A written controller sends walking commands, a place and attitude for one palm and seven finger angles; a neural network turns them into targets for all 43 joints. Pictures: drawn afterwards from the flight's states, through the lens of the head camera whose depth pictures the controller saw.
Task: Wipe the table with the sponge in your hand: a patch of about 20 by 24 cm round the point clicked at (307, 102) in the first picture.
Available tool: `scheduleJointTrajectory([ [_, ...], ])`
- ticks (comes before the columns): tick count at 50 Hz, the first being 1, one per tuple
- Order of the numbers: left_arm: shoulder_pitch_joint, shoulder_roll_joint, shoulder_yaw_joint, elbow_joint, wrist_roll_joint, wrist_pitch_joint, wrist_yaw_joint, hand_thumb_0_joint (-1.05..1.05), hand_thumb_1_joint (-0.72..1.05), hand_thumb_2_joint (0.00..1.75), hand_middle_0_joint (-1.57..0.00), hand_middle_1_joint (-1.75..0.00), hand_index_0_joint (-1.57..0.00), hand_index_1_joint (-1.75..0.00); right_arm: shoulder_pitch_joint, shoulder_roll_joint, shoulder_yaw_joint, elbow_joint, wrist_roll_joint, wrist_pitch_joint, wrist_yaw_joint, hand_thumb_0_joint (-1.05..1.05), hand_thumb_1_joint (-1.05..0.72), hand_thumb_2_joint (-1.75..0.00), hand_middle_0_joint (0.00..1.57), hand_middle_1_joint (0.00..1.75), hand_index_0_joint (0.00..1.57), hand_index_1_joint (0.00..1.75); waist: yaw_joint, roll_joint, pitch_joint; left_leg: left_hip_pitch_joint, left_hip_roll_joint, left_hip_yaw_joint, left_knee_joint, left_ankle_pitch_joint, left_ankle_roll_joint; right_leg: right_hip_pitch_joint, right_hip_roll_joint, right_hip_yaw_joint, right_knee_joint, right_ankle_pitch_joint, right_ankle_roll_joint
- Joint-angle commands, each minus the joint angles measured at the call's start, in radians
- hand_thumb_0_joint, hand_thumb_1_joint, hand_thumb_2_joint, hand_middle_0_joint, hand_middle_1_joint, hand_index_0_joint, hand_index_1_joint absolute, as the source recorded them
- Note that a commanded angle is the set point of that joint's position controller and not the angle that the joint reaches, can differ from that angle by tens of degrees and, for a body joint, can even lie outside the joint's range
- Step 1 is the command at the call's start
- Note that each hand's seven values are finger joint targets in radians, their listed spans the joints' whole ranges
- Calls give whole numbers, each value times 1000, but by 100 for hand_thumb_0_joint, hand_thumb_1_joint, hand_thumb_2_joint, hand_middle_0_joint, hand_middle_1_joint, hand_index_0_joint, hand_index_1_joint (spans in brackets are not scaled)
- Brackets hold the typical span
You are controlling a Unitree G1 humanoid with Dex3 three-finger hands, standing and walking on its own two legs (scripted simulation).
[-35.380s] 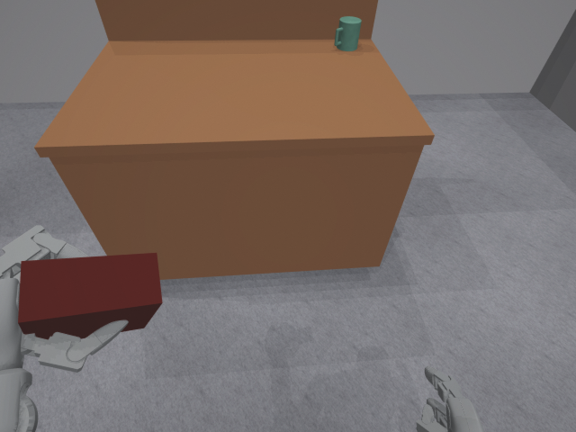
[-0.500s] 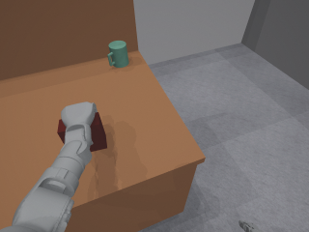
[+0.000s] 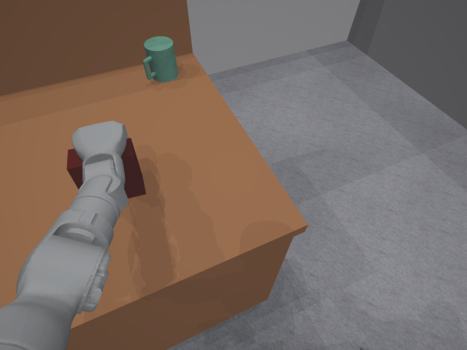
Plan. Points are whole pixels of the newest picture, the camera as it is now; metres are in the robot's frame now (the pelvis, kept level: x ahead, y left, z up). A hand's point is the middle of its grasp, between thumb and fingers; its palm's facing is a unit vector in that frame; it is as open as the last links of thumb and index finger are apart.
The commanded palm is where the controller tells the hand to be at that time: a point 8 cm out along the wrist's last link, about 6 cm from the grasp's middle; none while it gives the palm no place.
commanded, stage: wipe forward along the middle lane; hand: left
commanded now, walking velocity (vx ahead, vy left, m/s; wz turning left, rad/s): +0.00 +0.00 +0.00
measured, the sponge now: (112, 179) +0.44 +0.24 +0.01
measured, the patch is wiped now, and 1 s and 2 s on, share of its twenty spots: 0.90 0.90 0.90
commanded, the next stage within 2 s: slide back across to the first lane in 0.20 s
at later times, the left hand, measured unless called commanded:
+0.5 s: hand (102, 148) +0.49 +0.26 +0.05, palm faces -0.09 -0.04 -0.99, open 9.3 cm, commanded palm +0.46 +0.27 +0.10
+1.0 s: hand (70, 158) +0.46 +0.32 +0.05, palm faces -0.11 -0.04 -0.99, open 9.3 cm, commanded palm +0.44 +0.32 +0.10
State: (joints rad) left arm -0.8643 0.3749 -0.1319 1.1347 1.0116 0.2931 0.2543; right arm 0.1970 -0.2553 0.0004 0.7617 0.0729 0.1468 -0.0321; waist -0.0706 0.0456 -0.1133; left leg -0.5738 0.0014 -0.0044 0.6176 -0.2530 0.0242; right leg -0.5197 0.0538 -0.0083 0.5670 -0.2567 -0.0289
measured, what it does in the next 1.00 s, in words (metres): stands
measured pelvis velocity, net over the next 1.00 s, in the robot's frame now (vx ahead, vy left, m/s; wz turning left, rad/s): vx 0.04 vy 0.02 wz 0.00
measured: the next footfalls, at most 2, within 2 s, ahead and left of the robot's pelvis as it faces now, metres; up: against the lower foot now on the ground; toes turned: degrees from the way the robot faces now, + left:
none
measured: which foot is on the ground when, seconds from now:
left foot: down 0.00-1.00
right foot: down 0.00-1.00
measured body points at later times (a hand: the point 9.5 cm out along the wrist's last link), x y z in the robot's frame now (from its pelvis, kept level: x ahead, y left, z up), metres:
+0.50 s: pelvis +0.02 +0.01 +0.00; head +0.08 +0.02 +0.44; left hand +0.49 +0.26 +0.10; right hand +0.05 -0.26 -0.13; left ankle +0.02 +0.10 -0.73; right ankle +0.01 -0.10 -0.73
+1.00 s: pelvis +0.04 +0.02 +0.00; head +0.09 +0.02 +0.45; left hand +0.46 +0.32 +0.10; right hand +0.13 -0.25 -0.12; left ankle +0.02 +0.10 -0.73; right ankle +0.01 -0.10 -0.73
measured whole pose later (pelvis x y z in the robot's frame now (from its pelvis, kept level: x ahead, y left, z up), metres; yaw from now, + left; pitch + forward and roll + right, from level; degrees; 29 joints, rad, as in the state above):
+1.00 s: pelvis +0.04 +0.02 +0.00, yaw +0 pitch +12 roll -2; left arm -0.71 0.51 -0.03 0.97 1.03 0.13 0.17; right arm 0.21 -0.27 -0.03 0.73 0.06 0.16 -0.02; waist -0.04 0.04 -0.11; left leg -0.50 -0.01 0.00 0.59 -0.30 0.05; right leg -0.43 0.04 0.00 0.50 -0.28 -0.01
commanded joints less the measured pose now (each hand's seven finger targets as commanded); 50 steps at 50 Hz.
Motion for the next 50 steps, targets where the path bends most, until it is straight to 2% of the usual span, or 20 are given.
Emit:
scheduleJointTrajectory([
  [1, -386, 272, 62, -75, 35, 14, 37, 0, 10, 130, -120, -160, -120, -160, 17, -157, -49, -88, -10, -32, -8, 0, -90, -90, 20, 30, 20, 30, -13, -72, -321, 157, 3, -16, -52, 113, 29, 122, -16, 26, -77, 180, -17],
  [4, -412, 268, 33, -58, 48, 16, 31, 0, 10, 130, -120, -160, -120, -160, 41, -158, -49, -84, -8, -30, -3, 0, -90, -90, 20, 30, 20, 30, -34, -57, -311, 148, 3, -7, -41, 113, 30, 109, -16, 26, -74, 193, -11],
  [12, -427, 307, 61, -36, 58, -6, 16, 0, 10, 130, -120, -160, -120, -160, 92, -167, -59, -74, -16, -33, 4, 0, -90, -90, 20, 30, 20, 30, -37, -19, -339, 164, 9, -16, -18, 164, 29, 76, -6, 18, -56, 216, -18],
  [14, -434, 275, 39, -14, 59, -6, 19, 0, 10, 130, -120, -160, -120, -160, 104, -165, -62, -67, -17, -35, 7, 0, -90, -90, 20, 30, 20, 30, -49, -30, -323, 159, 13, -17, -14, 165, 28, 53, -3, 12, -55, 213, -17],
  [15, -427, 257, 30, -23, 58, -9, 17, 0, 10, 130, -120, -160, -120, -160, 107, -164, -64, -68, -19, -36, 11, 0, -90, -90, 20, 30, 20, 30, -47, -28, -331, 164, 14, -14, -10, 170, 28, 53, -2, 11, -54, 222, -17],
  [16, -411, 300, 79, -42, 53, -17, 16, 0, 10, 130, -120, -160, -120, -160, 104, -165, -67, -71, -21, -37, 12, 0, -90, -90, 20, 30, 20, 30, -21, -8, -363, 178, 14, -20, -14, 201, 26, 76, -2, 12, -49, 244, -25],
  [17, -401, 349, 102, -55, 62, -21, 18, 0, 10, 130, -120, -160, -120, -160, 112, -169, -66, -73, -21, -33, 13, 0, -90, -90, 20, 30, 20, 30, -12, -1, -392, 183, 12, -17, -6, 217, 27, 102, -3, 16, -41, 266, -24],
  [18, -402, 351, 100, -66, 64, -22, 20, 0, 10, 130, -120, -160, -120, -160, 111, -168, -67, -79, -20, -29, 13, 0, -90, -90, 20, 30, 20, 30, -13, -9, -402, 185, 10, -19, -9, 221, 25, 110, -2, 13, -40, 264, -23],
  [19, -407, 326, 83, -74, 60, -22, 21, 0, 10, 130, -120, -160, -120, -160, 108, -164, -68, -80, -20, -30, 13, 0, -90, -90, 20, 30, 20, 30, -20, -15, -393, 190, 11, -13, -11, 219, 28, 110, -2, 13, -46, 268, -20],
  [21, -392, 382, 130, -88, 58, -25, 20, 0, 10, 130, -120, -160, -120, -160, 96, -169, -67, -82, -17, -29, 14, 0, -90, -90, 20, 30, 20, 30, -1, -7, -381, 184, 11, -20, -22, 224, 27, 125, -5, 16, -51, 272, -25],
  [23, -389, 368, 105, -95, 64, -20, 20, 0, 10, 130, -120, -160, -120, -160, 93, -169, -64, -88, -14, -25, 16, 0, -90, -90, 20, 30, 20, 30, -7, -10, -355, 198, 9, -18, -31, 214, 30, 117, -2, 10, -58, 245, -22],
  [27, -364, 460, 160, -144, 74, -22, 14, 0, 10, 130, -120, -160, -120, -160, 81, -174, -63, -97, -11, -21, 15, 0, -90, -90, 20, 30, 20, 30, 18, 14, -380, 225, 4, -22, -44, 247, 30, 171, -6, 14, -62, 274, -27],
  [33, -304, 380, 107, -179, 44, -52, -31, 0, 10, 130, -120, -160, -120, -160, 69, -170, -67, -112, -3, -25, 14, 0, -90, -90, 20, 30, 20, 30, 6, -1, -329, 280, 7, -27, -56, 263, 33, 160, -5, 6, -90, 271, -25],
  [35, -291, 385, 110, -208, 41, -77, -48, 0, 10, 130, -120, -160, -120, -160, 69, -171, -70, -110, -4, -25, 10, 0, -90, -90, 20, 30, 20, 30, 4, -9, -336, 297, 6, -23, -54, 277, 36, 176, -8, 14, -99, 299, -25],
  [36, -285, 401, 131, -235, 35, -93, -57, 0, 10, 130, -120, -160, -120, -160, 62, -170, -70, -116, -2, -26, 6, 0, -90, -90, 20, 30, 20, 30, 15, 14, -349, 312, 6, -30, -62, 299, 33, 185, -8, 15, -99, 307, -32],
  [37, -291, 406, 118, -235, 48, -102, -62, 0, 10, 130, -120, -160, -120, -160, 68, -174, -70, -109, -4, -23, 4, 0, -90, -90, 20, 30, 20, 30, 4, 8, -331, 322, 5, -32, -57, 297, 35, 169, -6, 13, -99, 299, -31],
  [41, -294, 352, 85, -291, 55, -135, -75, 0, 10, 130, -120, -160, -120, -160, 55, -164, -72, -113, -3, -20, 4, 0, -90, -90, 20, 30, 20, 30, 6, 54, -306, 368, 10, -45, -62, 358, 22, 121, -3, -1, -96, 291, -43],
  [43, -277, 381, 105, -288, 55, -143, -69, 0, 10, 130, -120, -160, -120, -160, 59, -171, -76, -107, -7, -15, 4, 0, -90, -90, 20, 30, 20, 30, 9, 54, -300, 380, 11, -46, -56, 359, 19, 111, -1, -4, -96, 277, -43],
  [46, -233, 394, 143, -321, 42, -157, -63, 0, 10, 130, -120, -160, -120, -160, 45, -167, -78, -114, -10, -11, 4, 0, -90, -90, 20, 30, 20, 30, 37, 65, -351, 398, 11, -49, -49, 451, 7, 143, -1, -6, -79, 340, -51],
  [50, -178, 440, 176, -310, 54, -144, -49, 0, 10, 130, -120, -160, -120, -160, 45, -176, -79, -112, -15, 3, 9, 0, -90, -90, 20, 30, 20, 30, 45, 15, -366, 368, 4, -33, -38, 468, 13, 195, -5, 1, -73, 413, -44],
])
